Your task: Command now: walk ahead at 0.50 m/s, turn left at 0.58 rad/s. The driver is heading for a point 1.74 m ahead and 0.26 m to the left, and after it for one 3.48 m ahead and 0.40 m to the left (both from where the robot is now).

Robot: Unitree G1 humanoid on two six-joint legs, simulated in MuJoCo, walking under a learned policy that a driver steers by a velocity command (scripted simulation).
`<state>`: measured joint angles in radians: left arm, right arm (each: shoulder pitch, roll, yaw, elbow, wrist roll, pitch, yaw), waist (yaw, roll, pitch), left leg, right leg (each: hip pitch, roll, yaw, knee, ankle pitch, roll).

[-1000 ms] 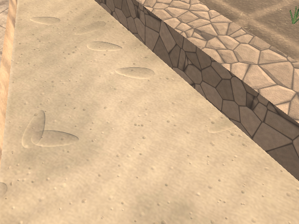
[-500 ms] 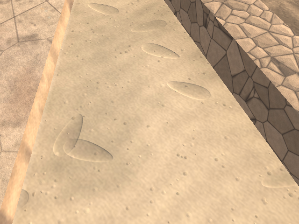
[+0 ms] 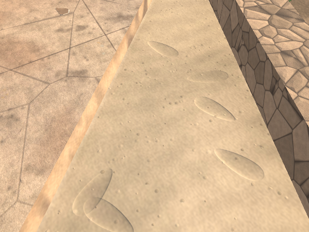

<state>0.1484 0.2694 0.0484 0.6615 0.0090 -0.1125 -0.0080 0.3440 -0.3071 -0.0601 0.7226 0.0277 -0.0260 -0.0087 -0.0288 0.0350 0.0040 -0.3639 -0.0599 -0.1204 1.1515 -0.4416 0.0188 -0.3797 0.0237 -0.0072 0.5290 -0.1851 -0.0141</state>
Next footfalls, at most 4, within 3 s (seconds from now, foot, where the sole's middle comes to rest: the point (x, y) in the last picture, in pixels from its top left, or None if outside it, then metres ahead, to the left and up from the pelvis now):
0.40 left None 0.35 0.18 -0.77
0.90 right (143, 193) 0.66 0.08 -0.77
1.42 left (91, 164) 0.83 0.33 -0.77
2.04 right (112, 104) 1.22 0.26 -0.77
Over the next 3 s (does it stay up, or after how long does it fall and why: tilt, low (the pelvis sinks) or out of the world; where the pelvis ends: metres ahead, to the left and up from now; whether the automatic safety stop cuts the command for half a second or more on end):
stays up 1.61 0.24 0.10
